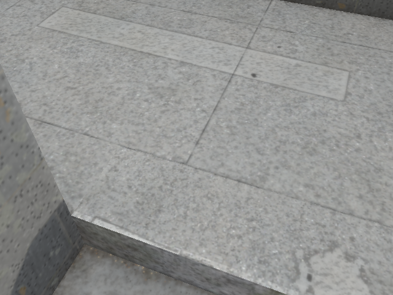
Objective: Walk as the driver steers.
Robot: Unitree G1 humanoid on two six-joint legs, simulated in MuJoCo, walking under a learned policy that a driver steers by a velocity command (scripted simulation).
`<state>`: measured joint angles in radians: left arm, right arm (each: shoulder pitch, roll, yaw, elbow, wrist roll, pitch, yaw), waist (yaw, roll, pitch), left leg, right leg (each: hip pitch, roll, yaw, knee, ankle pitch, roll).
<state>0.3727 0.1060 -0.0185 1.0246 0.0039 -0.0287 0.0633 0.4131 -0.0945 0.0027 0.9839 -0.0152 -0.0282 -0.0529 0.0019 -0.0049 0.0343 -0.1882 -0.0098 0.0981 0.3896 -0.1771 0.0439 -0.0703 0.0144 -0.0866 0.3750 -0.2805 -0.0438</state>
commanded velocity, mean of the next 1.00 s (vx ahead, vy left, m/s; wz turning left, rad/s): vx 0.14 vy -0.03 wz -0.31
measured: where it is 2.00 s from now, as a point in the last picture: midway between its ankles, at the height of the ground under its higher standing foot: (280, 286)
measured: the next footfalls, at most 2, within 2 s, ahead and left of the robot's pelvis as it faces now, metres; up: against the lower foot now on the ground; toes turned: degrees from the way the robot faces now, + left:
left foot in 0.48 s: +0.35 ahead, +0.26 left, +0.17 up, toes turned +7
right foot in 1.02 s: +0.27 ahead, +0.00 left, +0.17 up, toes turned -19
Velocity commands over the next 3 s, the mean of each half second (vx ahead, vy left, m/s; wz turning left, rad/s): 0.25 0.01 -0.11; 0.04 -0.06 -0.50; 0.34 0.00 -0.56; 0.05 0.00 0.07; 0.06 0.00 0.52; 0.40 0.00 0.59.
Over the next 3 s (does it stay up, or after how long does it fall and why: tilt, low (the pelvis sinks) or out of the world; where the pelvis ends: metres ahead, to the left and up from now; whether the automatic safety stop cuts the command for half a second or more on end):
stays up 0.70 -0.24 0.34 its command is cut before an obstacle after 0.4 s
